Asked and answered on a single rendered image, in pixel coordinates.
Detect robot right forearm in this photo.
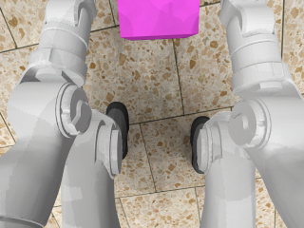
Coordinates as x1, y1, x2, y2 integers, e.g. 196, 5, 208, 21
218, 0, 304, 102

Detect robot left forearm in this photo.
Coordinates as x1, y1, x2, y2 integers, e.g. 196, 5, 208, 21
7, 0, 97, 120

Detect left robot foot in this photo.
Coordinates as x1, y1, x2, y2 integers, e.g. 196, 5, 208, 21
105, 102, 129, 160

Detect robot right upper arm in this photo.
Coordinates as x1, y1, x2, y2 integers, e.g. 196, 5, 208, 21
227, 96, 304, 228

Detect left robot thigh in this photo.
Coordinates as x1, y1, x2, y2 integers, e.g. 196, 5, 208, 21
61, 120, 123, 228

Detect carton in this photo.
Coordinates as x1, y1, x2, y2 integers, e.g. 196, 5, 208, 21
117, 0, 200, 41

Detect robot left upper arm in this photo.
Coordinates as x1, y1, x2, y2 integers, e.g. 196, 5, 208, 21
0, 82, 92, 228

